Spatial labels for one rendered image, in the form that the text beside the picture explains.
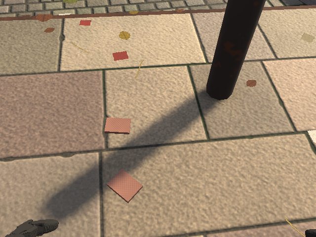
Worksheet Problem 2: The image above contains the left robot hand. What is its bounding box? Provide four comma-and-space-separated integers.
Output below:
5, 219, 59, 237

